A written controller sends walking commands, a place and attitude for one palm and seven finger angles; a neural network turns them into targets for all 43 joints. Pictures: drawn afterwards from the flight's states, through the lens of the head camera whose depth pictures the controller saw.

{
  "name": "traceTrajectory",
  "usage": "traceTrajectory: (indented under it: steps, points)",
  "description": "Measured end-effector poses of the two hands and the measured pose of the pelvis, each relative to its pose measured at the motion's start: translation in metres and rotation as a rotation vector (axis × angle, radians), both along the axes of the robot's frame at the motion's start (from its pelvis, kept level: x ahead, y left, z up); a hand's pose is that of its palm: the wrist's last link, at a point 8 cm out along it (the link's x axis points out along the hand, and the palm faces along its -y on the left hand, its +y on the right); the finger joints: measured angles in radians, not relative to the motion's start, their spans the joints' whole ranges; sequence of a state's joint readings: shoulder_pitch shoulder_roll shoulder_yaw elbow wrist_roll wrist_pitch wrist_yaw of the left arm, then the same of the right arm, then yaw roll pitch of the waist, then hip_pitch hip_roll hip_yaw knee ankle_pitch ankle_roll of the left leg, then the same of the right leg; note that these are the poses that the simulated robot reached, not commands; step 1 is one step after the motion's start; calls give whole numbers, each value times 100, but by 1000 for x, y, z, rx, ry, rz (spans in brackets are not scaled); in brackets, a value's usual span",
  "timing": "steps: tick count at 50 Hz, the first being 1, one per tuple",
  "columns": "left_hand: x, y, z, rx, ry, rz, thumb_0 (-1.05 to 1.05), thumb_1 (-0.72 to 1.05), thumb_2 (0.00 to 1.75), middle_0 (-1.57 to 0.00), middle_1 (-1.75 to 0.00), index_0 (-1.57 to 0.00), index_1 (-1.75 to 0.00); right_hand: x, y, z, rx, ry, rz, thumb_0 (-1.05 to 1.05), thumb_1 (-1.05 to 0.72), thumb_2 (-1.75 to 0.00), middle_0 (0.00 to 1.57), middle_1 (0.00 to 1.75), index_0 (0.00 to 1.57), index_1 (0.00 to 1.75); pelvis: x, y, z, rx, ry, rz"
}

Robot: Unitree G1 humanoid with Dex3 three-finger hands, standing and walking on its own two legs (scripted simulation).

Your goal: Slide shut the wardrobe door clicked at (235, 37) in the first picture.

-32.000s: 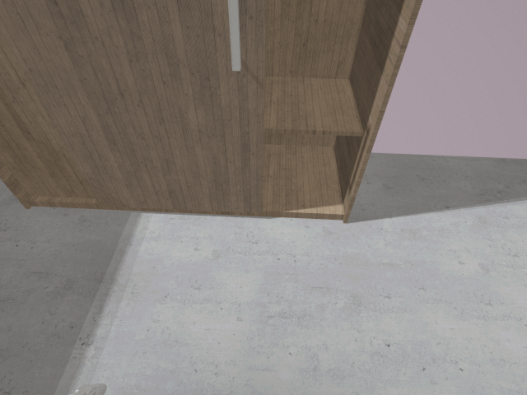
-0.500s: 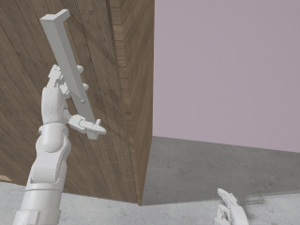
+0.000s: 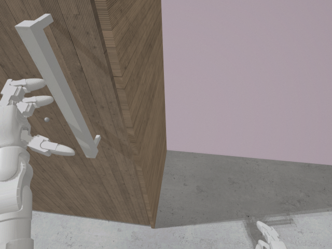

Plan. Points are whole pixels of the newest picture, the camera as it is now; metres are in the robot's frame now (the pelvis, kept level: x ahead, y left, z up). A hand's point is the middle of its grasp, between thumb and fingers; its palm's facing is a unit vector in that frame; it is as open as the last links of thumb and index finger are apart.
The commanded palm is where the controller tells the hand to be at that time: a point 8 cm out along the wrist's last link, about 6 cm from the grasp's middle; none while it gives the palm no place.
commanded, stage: slip the hand off the handle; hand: left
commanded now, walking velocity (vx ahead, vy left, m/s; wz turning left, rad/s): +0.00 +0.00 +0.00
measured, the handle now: (74, 100) +0.36 +0.24 +0.20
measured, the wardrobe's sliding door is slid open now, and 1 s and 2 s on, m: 0.00 0.00 0.00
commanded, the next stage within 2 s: draw the hand back to the body in 0.54 s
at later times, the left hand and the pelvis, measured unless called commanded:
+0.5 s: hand (13, 157) +0.21 +0.30 +0.19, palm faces +0.41 -0.89 -0.20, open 14.6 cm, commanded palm +0.16 +0.34 +0.19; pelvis +0.00 +0.00 +0.00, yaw +2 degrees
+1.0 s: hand (3, 170) +0.19 +0.30 +0.19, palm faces +0.05 -0.99 -0.11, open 14.6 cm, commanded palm +0.14 +0.33 +0.19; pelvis +0.00 +0.02 +0.00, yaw +2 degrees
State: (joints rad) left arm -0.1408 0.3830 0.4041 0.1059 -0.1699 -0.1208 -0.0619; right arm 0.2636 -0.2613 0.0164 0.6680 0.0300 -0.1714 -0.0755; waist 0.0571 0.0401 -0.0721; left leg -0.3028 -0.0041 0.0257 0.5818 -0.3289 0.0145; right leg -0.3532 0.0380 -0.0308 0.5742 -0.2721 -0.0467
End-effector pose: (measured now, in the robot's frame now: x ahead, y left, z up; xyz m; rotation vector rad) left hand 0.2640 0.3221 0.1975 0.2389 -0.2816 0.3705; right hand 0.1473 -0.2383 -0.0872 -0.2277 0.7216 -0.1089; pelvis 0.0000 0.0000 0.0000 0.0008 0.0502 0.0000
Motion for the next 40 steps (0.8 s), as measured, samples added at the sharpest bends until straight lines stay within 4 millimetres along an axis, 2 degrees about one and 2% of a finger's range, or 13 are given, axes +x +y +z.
traceTrajectory:
  steps: [5, 10, 21, 31, 35, 40]
  points:
    - [-25, 1, -3, 6, 2, 13, -1, -55, 20, -27, -116, -26, -115, 3, -5, 1, 1, -18, 6, 2, -90, -90, 20, 30, 20, 30, 0, -5, -1, 2, -4, 1]
    - [-48, 4, -2, 8, -11, 41, -1, -55, 20, -26, -116, -26, -115, 14, -2, 4, -3, -50, 36, 2, -90, -90, 20, 30, 20, 30, -2, -7, -2, -2, -13, 18]
    - [-77, 13, -4, 15, 9, 30, -1, -55, 20, -25, -115, -26, -115, 47, 24, 18, 16, -157, 106, 2, -90, -90, 20, 30, 20, 30, -4, -2, -3, -10, -23, 36]
    - [-112, 25, -6, 21, 9, 33, -1, -55, 20, -25, -115, -26, -115, 52, 46, 22, 12, -174, 160, 2, -90, -90, 20, 30, 20, 30, -1, 8, -4, -16, -30, 42]
    - [-118, 28, -7, 8, -3, 18, -1, -55, 20, -25, -115, -26, -115, 50, 53, 20, 3, -168, 175, 2, -90, -90, 20, 30, 20, 30, -3, 13, -4, -20, -34, 51]
    - [-109, 23, -17, -50, 142, -135, -1, -55, 20, -25, -115, -26, -115, 49, 60, 24, 15, -202, 156, 2, -90, -90, 21, 30, 20, 30, -3, 20, -3, -26, -60, 57]
